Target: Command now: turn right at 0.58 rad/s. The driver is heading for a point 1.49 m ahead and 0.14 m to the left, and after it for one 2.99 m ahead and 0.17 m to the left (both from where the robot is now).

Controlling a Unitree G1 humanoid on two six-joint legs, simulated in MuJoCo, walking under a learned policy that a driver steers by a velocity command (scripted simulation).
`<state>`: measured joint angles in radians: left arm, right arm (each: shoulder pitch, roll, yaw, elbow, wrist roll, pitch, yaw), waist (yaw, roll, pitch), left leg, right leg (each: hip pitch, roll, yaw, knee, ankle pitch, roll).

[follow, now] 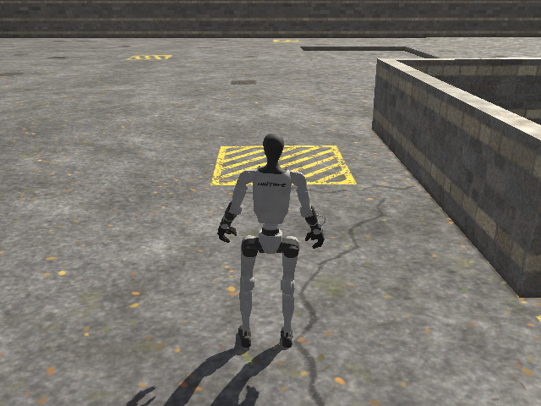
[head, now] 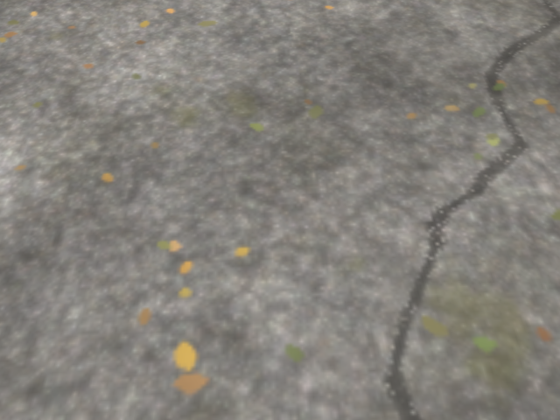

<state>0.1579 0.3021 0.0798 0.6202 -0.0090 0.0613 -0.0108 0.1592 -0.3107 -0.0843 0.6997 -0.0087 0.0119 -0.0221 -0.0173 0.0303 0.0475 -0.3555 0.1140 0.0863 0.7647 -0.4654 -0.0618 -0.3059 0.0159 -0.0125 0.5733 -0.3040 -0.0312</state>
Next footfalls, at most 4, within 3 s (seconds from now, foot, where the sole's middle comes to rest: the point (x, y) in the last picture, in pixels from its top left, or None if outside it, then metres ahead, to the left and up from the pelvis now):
0.42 left None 0.08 0.12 -0.77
1.96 left None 0.43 0.05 -0.77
2.46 right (337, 305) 0.74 -0.10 -0.77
2.94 left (208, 263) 0.88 0.24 -0.77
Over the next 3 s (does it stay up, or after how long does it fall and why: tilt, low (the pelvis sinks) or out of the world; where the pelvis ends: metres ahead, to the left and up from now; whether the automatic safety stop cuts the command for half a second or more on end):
stays up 0.79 0.09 0.00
